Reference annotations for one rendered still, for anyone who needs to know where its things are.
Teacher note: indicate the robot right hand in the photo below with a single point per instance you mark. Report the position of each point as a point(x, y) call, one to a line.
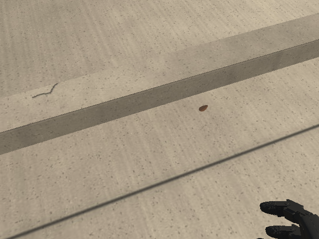
point(294, 212)

